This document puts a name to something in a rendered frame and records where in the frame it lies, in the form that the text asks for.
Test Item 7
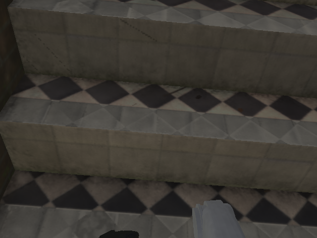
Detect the right robot thigh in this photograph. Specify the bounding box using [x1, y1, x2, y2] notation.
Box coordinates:
[192, 199, 246, 238]

